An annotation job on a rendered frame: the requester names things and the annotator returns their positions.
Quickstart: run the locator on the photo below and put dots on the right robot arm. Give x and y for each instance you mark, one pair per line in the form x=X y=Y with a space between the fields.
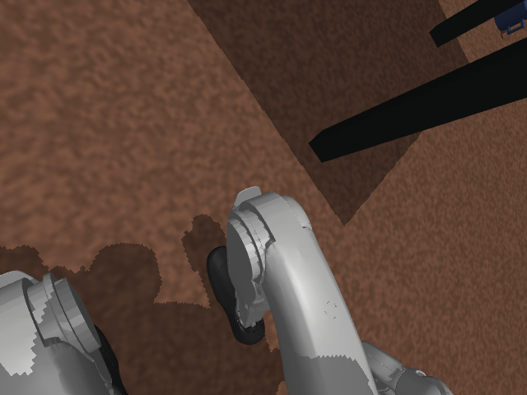
x=414 y=382

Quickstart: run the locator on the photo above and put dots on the left robot foot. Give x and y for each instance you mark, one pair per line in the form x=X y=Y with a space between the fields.
x=111 y=363

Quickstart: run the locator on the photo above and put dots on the right robot foot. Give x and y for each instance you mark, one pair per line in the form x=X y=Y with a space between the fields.
x=225 y=294

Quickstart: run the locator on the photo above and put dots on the right robot hand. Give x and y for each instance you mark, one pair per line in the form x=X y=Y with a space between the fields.
x=385 y=369

